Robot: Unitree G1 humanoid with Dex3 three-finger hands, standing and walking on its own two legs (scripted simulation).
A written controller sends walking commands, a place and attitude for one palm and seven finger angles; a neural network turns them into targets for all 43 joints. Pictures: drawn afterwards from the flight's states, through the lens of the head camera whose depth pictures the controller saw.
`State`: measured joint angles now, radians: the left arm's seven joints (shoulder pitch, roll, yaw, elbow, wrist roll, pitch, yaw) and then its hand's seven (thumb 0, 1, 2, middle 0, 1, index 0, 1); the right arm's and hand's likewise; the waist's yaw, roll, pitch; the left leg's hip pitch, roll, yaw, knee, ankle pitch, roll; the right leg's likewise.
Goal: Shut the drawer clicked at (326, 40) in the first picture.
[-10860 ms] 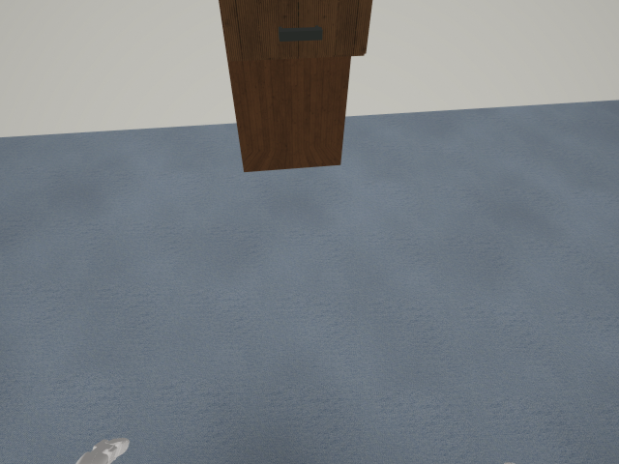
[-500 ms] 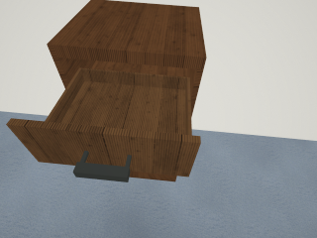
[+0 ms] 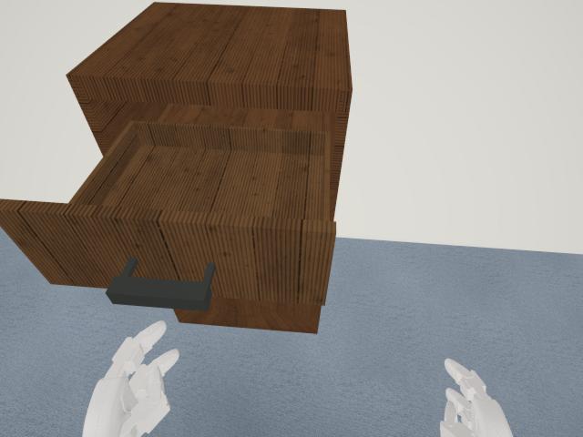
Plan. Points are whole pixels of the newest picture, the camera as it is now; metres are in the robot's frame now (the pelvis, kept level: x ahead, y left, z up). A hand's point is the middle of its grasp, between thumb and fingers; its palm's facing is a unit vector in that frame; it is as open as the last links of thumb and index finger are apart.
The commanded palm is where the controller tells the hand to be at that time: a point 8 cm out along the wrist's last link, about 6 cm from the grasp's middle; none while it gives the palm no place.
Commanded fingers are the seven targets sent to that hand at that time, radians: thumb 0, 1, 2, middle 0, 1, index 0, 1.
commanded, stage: raise the hand and make a fist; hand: left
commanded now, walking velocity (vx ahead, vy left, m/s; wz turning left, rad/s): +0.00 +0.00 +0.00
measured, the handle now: (166, 279) +0.32 +0.19 +0.05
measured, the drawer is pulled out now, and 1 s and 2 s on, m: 0.29 0.29 0.29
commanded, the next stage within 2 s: bring the fist close to the handle in 1.58 s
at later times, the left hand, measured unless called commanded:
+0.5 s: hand (130, 386) +0.18 +0.19 +0.06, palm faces +0.01 -1.00 -0.08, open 3.9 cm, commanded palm +0.12 +0.24 +0.07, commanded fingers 0.00 0.90 0.90 -1.04 -1.21 -1.04 -1.21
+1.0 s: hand (114, 389) +0.16 +0.18 +0.12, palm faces -0.07 -0.99 -0.07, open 3.2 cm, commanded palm +0.10 +0.23 +0.13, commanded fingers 0.00 0.90 0.90 -1.40 -1.60 -1.40 -1.60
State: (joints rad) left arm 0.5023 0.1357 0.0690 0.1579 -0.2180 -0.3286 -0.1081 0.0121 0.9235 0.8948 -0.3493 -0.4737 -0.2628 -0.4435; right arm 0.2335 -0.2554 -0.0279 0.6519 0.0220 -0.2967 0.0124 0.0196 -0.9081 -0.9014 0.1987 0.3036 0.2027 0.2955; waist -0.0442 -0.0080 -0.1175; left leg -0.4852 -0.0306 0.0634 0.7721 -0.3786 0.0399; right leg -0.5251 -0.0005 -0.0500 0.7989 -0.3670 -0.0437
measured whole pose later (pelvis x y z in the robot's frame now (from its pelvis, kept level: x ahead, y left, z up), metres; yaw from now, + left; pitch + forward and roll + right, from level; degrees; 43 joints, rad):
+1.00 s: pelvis +0.02 +0.03 +0.00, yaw +2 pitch +3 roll -2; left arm 0.71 0.22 0.05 -0.52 -0.23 -0.15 -0.26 0.02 0.90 0.90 -1.33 -1.53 -1.33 -1.52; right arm 0.21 -0.20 0.06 0.50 0.07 -0.34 0.00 0.02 -0.90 -0.90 0.20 0.30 0.20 0.30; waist 0.04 0.06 -0.11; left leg -0.44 -0.03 0.03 0.84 -0.45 0.07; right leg -0.43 0.00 -0.08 0.78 -0.40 -0.01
